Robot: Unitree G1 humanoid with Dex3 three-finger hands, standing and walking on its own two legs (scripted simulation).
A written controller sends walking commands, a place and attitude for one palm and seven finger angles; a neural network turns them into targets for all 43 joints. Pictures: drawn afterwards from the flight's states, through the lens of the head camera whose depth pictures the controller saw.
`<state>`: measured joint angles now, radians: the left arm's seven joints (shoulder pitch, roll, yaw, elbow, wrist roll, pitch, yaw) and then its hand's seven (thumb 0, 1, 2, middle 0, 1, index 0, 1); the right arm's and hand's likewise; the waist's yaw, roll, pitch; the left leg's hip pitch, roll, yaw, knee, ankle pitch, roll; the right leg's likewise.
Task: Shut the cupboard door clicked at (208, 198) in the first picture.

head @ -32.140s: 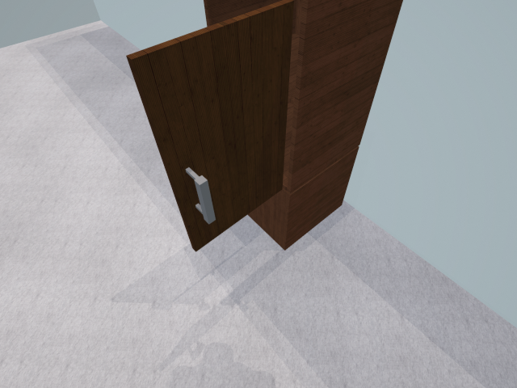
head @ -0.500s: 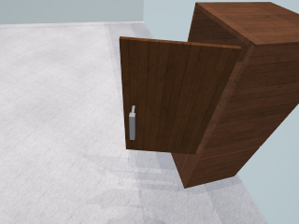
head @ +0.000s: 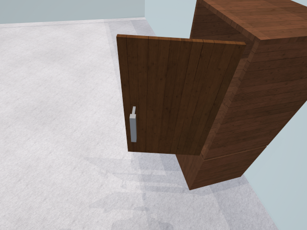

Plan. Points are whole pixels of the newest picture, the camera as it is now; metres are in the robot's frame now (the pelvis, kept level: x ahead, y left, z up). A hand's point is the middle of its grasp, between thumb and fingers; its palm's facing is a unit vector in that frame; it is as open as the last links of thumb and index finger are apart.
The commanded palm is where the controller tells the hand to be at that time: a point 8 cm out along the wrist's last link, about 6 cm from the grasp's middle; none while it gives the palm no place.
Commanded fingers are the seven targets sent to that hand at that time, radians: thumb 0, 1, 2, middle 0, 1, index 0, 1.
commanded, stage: shuffle to correct the standing spot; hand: left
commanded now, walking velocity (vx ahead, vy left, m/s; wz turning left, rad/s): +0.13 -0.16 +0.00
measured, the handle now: (134, 124) +0.52 +0.11 -0.09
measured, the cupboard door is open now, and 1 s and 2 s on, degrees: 73 73 73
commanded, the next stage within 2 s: come to a stop and stand still in 0.42 s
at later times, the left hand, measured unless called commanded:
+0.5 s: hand out of the picture +0.13 +0.14 -0.17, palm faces -0.04 -0.98 -0.18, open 7.3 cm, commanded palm none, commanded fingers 0.00 0.90 0.90 -0.20 -0.30 -0.20 -0.30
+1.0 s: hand out of the picture +0.16 +0.11 -0.18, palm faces +0.03 -0.98 -0.21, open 7.3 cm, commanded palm none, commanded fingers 0.00 0.90 0.90 -0.20 -0.30 -0.20 -0.30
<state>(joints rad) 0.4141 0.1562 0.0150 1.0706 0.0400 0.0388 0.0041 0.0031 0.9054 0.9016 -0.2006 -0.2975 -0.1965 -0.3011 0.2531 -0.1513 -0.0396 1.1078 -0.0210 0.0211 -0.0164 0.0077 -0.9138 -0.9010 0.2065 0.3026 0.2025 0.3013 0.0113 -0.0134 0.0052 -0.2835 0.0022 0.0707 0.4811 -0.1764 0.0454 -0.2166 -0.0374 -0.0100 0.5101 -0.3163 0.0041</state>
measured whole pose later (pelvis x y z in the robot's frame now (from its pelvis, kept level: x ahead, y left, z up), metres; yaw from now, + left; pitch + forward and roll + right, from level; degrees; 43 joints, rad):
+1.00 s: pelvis +0.11 -0.08 -0.01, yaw -1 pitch -1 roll -1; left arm 0.22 0.19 0.04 0.99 0.03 0.03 0.03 0.00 0.92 0.90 -0.20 -0.30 -0.20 -0.30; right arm 0.14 -0.17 -0.06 0.99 -0.02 0.02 -0.02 0.01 -0.93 -0.90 0.20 0.30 0.20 0.30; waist 0.01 -0.02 0.08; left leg -0.25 0.02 0.10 0.59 -0.33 0.03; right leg -0.25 -0.08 -0.08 0.56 -0.29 0.04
